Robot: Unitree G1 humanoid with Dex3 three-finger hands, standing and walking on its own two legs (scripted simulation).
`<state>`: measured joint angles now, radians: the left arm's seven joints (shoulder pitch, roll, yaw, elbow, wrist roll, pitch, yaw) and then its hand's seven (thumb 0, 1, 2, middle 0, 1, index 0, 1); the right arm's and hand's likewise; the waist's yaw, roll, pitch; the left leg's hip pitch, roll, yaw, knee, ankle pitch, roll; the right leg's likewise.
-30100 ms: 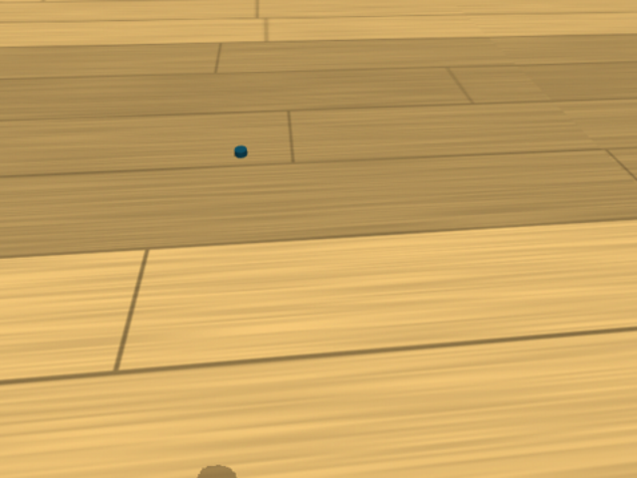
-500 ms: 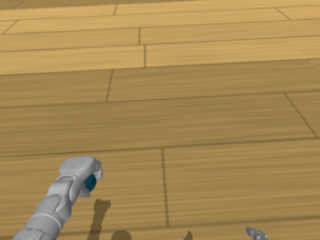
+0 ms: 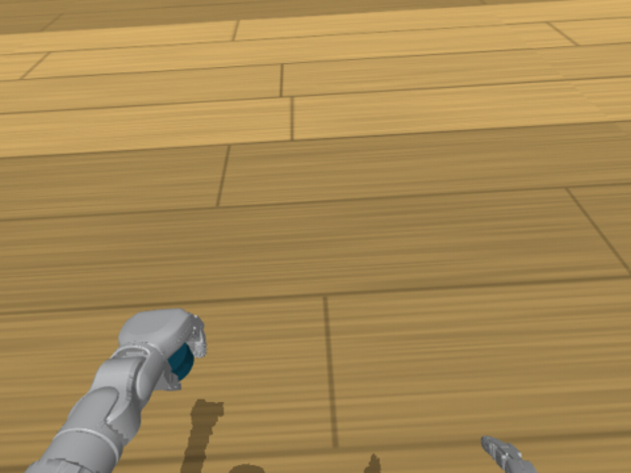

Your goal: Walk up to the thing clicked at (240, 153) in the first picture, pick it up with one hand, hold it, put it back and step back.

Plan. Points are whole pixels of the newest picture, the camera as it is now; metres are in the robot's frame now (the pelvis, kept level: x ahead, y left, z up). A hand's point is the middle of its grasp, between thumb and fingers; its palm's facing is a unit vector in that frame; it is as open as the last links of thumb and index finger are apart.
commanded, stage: hold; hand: left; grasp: from above
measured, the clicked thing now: (168, 358) +0.31 +0.24 -0.06
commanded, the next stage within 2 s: crouch in 0.64 s
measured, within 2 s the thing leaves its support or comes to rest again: neither
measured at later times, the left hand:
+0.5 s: hand (167, 365) +0.29 +0.22 -0.03, palm faces -0.44 -0.06 -0.89, open 7.0 cm
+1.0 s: hand (171, 375) +0.29 +0.22 -0.06, palm faces -0.46 -0.05 -0.89, open 7.0 cm
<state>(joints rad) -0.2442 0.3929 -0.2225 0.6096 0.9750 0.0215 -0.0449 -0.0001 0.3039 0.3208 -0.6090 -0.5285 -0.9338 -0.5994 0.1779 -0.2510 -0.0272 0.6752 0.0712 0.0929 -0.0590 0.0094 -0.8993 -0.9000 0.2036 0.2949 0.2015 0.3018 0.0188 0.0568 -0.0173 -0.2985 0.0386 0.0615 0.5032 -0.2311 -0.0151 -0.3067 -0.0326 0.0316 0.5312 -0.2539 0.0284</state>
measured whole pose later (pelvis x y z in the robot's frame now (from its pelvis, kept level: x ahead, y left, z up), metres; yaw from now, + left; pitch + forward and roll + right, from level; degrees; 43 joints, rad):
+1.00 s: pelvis +0.00 +0.00 +0.00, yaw +1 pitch +3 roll +1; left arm -0.27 0.38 -0.20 0.75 1.03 -0.04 0.05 -0.03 0.30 0.29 -0.65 -0.48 -0.96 -0.53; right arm 0.17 -0.25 -0.03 0.68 0.06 0.10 -0.05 0.01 -0.90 -0.90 0.20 0.30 0.20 0.30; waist 0.00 0.03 -0.01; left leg -0.34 0.04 0.05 0.52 -0.23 -0.02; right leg -0.35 -0.04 0.02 0.55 -0.26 0.03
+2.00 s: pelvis -0.07 +0.01 -0.34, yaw -1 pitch +38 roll -6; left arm -0.89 0.58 0.03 1.31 1.22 -0.12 0.35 -0.06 0.30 0.26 -0.70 -0.42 -1.03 -0.46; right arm 0.14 -0.25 -0.03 0.73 -0.10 -0.05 0.07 0.00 -0.90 -0.90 0.21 0.29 0.20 0.30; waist -0.18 0.03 -0.15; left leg -2.09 0.03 -0.09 2.08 -0.65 -0.01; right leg -2.01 -0.02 -0.02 2.03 -0.68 0.05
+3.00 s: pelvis -0.07 +0.00 -0.44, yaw -5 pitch +34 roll -8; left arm -1.03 0.77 0.09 1.50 1.27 -0.20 0.38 -0.05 0.30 0.25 -0.70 -0.43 -1.03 -0.47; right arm 0.14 -0.27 0.08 0.73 -0.15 -0.04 0.13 0.00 -0.91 -0.90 0.21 0.30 0.20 0.30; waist -0.25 -0.01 -0.01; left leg -2.34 0.03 -0.17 2.40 -0.68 -0.02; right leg -2.24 0.02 -0.05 2.32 -0.69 0.06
